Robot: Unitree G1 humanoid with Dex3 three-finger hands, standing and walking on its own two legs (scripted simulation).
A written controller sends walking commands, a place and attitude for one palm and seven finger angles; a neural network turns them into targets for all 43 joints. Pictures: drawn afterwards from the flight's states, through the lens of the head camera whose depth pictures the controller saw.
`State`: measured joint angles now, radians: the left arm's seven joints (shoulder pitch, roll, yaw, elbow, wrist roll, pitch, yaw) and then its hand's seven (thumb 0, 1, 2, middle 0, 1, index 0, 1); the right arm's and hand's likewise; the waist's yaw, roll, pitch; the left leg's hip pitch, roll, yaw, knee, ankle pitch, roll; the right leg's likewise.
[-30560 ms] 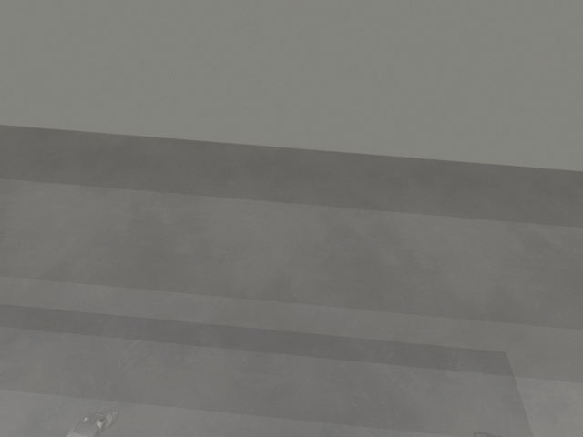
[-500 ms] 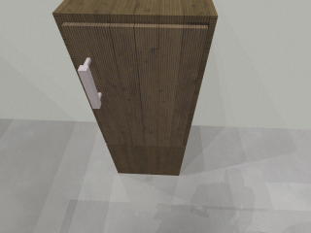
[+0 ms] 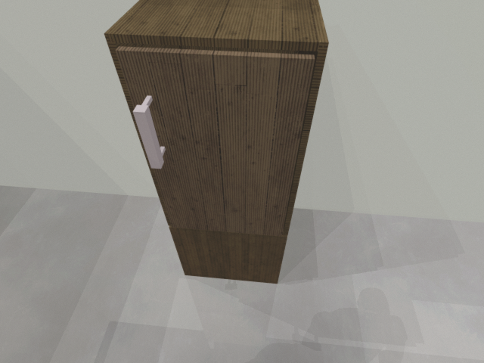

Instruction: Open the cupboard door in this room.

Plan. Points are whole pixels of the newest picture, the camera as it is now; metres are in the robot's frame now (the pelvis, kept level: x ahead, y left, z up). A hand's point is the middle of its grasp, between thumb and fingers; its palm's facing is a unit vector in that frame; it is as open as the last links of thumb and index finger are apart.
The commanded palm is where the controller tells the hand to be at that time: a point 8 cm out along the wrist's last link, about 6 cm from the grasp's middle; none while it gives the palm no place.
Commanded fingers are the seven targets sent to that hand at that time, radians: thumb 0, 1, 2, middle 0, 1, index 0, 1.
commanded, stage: come to a stop and stand still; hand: left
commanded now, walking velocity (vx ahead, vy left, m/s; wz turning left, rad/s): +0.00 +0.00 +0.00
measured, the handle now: (152, 133) +0.55 +0.24 +0.07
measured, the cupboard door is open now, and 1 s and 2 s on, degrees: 0 0 0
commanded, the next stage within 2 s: look again from close up in 0.04 s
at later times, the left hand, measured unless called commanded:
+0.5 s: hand out of the picture +0.05 +0.21 -0.17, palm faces +0.07 -0.97 -0.24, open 7.4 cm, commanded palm none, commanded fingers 0.00 0.90 0.90 -0.20 -0.30 -0.20 -0.30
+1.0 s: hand (86, 309) +0.19 +0.26 +0.00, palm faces +0.22 -0.97 -0.05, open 7.7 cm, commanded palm +0.11 +0.31 -0.05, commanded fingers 0.00 0.62 0.78 -0.22 -0.48 -0.22 -0.48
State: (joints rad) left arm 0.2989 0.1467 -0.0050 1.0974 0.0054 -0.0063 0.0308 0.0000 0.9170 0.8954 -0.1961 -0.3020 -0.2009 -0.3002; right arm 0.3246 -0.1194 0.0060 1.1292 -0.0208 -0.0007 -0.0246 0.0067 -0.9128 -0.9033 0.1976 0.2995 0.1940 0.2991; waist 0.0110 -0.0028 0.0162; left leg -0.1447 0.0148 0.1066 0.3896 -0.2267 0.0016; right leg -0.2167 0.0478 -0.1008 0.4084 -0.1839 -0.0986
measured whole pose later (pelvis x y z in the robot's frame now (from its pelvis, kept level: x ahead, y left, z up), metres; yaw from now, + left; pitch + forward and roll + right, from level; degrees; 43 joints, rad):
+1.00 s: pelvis -0.02 +0.06 -0.02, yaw +2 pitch +2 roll +1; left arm 0.30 0.20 0.15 0.25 -0.22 -0.32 -0.07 0.01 0.82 0.86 -0.20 -0.36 -0.21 -0.36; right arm 0.25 -0.25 0.00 0.72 0.02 -0.26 -0.03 0.01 -0.91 -0.90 0.20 0.30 0.20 0.30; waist -0.02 0.01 -0.05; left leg -0.37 -0.08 0.06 0.64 -0.32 0.07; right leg -0.44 -0.03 -0.07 0.67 -0.28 -0.03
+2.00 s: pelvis +0.01 +0.04 -0.04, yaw +3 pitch +7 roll -2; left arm 0.14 0.41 0.39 0.17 -0.40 -0.24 -0.46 -0.01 -0.32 0.37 -0.29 -1.09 -0.29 -1.09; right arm 0.26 -0.28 0.05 0.54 0.06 -0.25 -0.08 0.02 -0.91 -0.90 0.20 0.30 0.20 0.30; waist 0.01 0.02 -0.08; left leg -0.53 -0.01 0.01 0.86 -0.46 0.05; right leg -0.54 0.04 -0.12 0.78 -0.37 -0.06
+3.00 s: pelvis +0.01 +0.05 -0.02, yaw +2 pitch +4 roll -2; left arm -0.11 0.46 0.42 0.39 -0.35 -0.11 -0.54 -0.02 -0.50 0.30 -0.30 -1.20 -0.30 -1.20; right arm 0.27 -0.28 0.07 0.56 0.06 -0.20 -0.09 0.02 -0.90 -0.90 0.20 0.30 0.20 0.30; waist 0.02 0.03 -0.05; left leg -0.38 -0.03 0.03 0.68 -0.38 0.07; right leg -0.41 0.03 -0.09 0.62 -0.29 -0.04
